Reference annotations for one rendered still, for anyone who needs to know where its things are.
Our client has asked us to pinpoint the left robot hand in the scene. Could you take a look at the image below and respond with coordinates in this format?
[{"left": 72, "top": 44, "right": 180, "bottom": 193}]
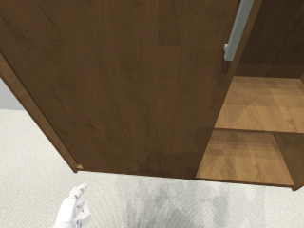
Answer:
[{"left": 54, "top": 183, "right": 92, "bottom": 228}]

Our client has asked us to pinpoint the handle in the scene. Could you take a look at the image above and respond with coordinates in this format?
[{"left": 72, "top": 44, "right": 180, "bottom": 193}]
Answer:
[{"left": 223, "top": 0, "right": 254, "bottom": 61}]

